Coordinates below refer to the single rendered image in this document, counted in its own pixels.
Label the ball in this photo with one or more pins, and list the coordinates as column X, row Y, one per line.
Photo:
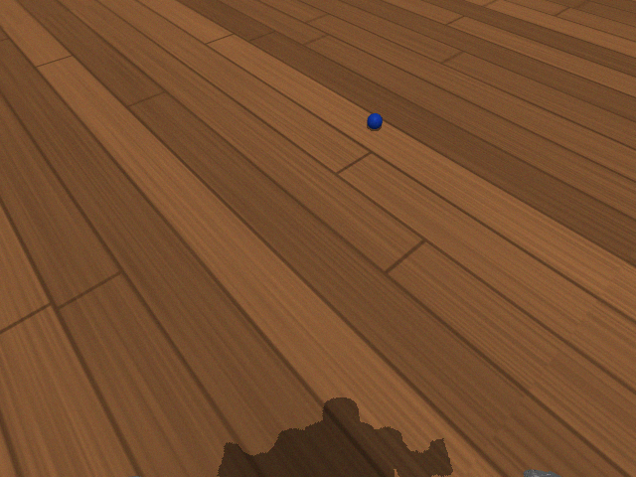
column 374, row 121

